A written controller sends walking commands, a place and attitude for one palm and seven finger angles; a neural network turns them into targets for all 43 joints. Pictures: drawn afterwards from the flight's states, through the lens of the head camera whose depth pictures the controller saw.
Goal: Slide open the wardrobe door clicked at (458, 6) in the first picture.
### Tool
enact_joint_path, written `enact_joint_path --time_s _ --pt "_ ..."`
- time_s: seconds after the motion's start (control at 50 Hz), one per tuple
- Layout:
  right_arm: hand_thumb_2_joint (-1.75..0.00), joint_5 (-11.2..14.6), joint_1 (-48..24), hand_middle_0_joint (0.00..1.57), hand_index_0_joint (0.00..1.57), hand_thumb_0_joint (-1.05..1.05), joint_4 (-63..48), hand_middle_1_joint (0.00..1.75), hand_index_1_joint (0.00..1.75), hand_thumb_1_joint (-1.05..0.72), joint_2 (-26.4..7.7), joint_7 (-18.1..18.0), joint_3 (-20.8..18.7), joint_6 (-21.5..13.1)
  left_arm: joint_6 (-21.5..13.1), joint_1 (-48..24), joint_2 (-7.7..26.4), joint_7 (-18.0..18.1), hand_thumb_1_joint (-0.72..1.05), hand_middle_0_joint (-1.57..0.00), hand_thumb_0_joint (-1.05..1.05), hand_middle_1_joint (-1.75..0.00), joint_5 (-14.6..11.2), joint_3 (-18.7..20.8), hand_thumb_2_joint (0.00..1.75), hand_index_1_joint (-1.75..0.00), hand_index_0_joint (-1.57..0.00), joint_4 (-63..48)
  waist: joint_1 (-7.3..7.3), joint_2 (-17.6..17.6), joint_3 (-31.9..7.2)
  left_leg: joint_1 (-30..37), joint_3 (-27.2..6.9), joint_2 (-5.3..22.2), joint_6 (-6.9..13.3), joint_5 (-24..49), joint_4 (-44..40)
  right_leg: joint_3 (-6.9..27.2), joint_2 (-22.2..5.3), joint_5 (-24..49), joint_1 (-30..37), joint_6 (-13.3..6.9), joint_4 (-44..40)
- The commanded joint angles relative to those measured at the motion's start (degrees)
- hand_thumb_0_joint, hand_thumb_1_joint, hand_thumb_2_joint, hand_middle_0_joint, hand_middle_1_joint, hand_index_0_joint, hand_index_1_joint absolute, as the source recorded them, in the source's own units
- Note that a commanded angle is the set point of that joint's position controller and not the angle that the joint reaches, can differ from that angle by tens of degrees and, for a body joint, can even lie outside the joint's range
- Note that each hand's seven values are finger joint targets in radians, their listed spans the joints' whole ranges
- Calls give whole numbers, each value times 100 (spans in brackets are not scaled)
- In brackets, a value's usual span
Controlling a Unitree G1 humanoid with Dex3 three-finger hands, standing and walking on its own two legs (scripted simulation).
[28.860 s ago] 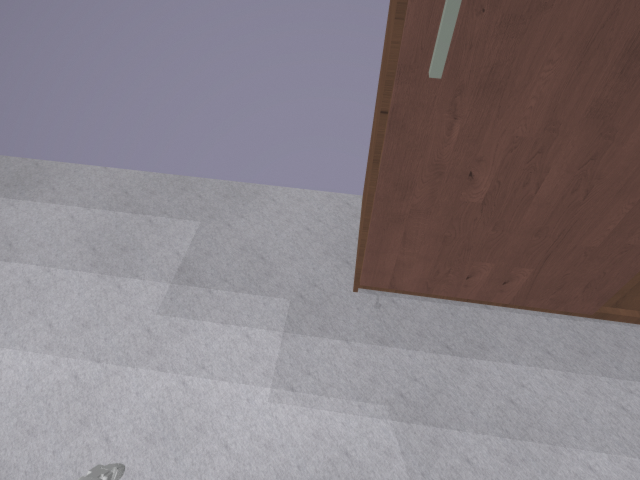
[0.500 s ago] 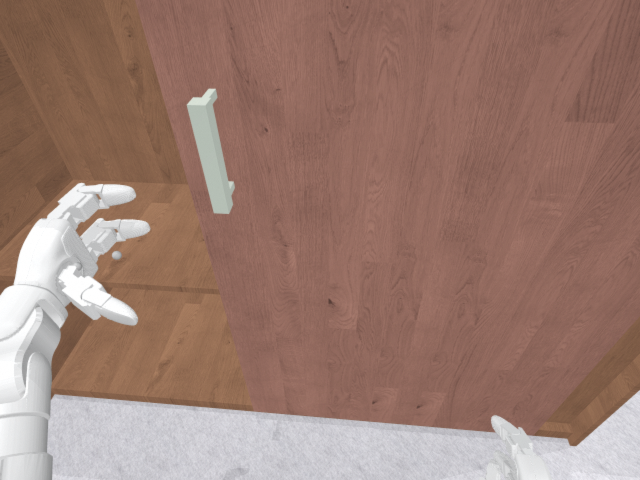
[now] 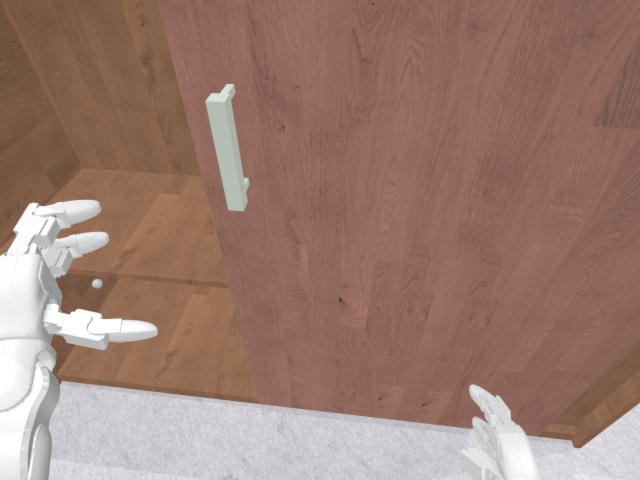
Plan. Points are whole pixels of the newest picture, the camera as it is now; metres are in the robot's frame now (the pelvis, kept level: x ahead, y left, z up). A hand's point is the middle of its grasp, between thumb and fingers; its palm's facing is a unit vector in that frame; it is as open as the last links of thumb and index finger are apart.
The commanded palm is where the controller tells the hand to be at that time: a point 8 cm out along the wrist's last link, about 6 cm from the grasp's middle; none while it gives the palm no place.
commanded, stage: draw the hand back to the body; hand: left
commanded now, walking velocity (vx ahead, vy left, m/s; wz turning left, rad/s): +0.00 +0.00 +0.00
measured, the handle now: (233, 149) +0.48 +0.20 +0.20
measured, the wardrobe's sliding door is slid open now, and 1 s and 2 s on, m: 0.69 0.69 0.69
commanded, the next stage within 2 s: step back with the hand held close in 0.92 s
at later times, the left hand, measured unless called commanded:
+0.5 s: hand (97, 299) +0.23 +0.27 +0.16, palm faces +0.44 -0.83 -0.35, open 9.2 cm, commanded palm +0.17 +0.30 +0.18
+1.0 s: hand (95, 305) +0.22 +0.27 +0.16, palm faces +0.45 -0.82 -0.35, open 7.4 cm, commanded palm +0.17 +0.30 +0.18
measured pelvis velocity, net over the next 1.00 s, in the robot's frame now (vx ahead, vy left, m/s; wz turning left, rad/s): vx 0.03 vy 0.00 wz -0.02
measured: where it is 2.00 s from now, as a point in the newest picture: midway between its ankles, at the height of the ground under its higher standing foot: outside the picture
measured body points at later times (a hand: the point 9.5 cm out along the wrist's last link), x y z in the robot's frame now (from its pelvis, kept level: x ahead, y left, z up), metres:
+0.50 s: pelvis +0.03 +0.01 +0.00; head +0.00 -0.01 +0.45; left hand +0.20 +0.31 +0.18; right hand +0.21 -0.22 -0.08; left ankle +0.03 +0.12 -0.74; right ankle +0.00 -0.12 -0.74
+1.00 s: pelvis +0.03 +0.00 +0.00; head +0.00 -0.01 +0.45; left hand +0.19 +0.31 +0.18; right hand +0.22 -0.22 -0.07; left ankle +0.03 +0.12 -0.74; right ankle +0.00 -0.12 -0.74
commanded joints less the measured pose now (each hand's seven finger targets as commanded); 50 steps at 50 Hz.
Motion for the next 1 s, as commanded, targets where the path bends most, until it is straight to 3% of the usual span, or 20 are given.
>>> enact_joint_path --time_s 0.0,0.02,0.06,0.12,0.2,0.24,0.34,0.4,0.52,0.56,0.64,0.7,0.86,0.98 --pt "-90 -87 -694 20 20 0 -778 30 30 -90 -677 -57 -345 -145 -777 -846 1081 572 -4 -23 0 -85 300 318 44 -85 -23 -1548 -87 250 -638 599 2 -82 209 198 -679 95 27 342 -156 -83 -638" --pt "-90 -99 -721 20 20 0 -746 30 30 -90 -699 -72 -370 -118 -812 -692 1185 614 -1 -23 0 -83 322 420 46 -83 -23 -1508 -72 31 -563 596 29 -75 232 247 -679 104 35 356 -146 -66 -732" --pt "-90 -102 -755 20 20 0 -741 30 30 -90 -672 -83 -369 -59 -880 -724 1044 658 7 -23 0 -79 377 280 50 -79 -23 -1635 -99 205 -538 659 37 -80 224 311 -720 102 18 396 -89 -73 -739" --pt "-90 -132 -780 20 20 0 -711 30 30 -90 -677 -93 -400 -1 -935 -426 1145 715 17 -22 0 -73 437 424 55 -73 -22 -1622 -47 30 -472 704 27 -79 223 546 -765 58 50 599 6 -76 -762" --pt "-90 -135 -772 20 20 0 -735 30 30 -90 -631 -72 -418 73 -983 -93 1013 726 32 -22 0 -64 475 355 62 -64 -22 -1757 -34 235 -487 802 28 -72 194 809 -785 40 47 827 87 -88 -697" --pt "-90 -139 -767 20 20 0 -744 30 30 -90 -624 -52 -429 100 -964 308 944 707 39 -22 0 -60 455 365 65 -60 -22 -1694 -20 45 -389 744 58 -56 199 951 -779 22 39 970 157 -72 -698" --pt "-90 -142 -740 20 20 0 -818 30 30 -90 -614 -16 -469 189 -955 745 992 690 57 -21 0 -49 448 494 74 -49 -21 -1838 -1 29 -305 713 103 -45 195 1097 -767 32 38 1117 179 -60 -717" --pt "-90 -150 -716 20 20 0 -854 30 30 -90 -598 -10 -489 228 -953 846 1037 691 68 -21 0 -43 475 565 80 -43 -21 -2079 9 216 -422 778 146 -52 180 1245 -716 37 46 1248 213 -57 -692" --pt "-90 -161 -701 20 20 0 -905 30 30 -90 -603 -16 -506 224 -915 1239 1072 697 90 -20 0 -30 480 641 90 -30 -20 -2273 18 155 -351 796 158 -48 184 1266 -690 38 63 1292 177 -47 -759" --pt "-90 -157 -685 20 20 0 -902 30 30 -90 -590 -26 -488 243 -892 1035 973 700 90 -20 0 -30 484 516 90 -30 -20 -2312 -30 210 -300 793 164 -48 191 1281 -681 43 44 1296 132 -41 -741" --pt "-90 -159 -683 20 20 0 -876 30 30 -90 -587 -67 -480 252 -843 987 946 713 90 -20 0 -30 480 492 90 -30 -20 -2097 -55 -6 -141 769 179 -56 227 1073 -684 42 43 1126 36 -23 -822" --pt "-90 -177 -684 20 20 0 -869 30 30 -90 -576 -69 -475 249 -856 917 996 732 90 -20 0 -30 497 539 90 -30 -20 -2221 -17 198 -371 844 164 -77 220 1180 -673 47 38 1230 153 -41 -760" --pt "-90 -179 -744 20 20 0 -885 30 30 -90 -561 -59 -470 251 -831 993 994 709 90 -20 0 -30 475 548 90 -30 -20 -2180 -1 23 -256 812 165 -57 225 1167 -687 50 35 1238 154 -29 -811" --pt "-90 -182 -733 20 20 0 -882 30 30 -90 -559 -39 -470 253 -854 995 1013 705 90 -20 0 -30 485 579 90 -30 -20 -2225 9 227 -287 804 164 -69 201 1195 -696 44 35 1251 202 -42 -797"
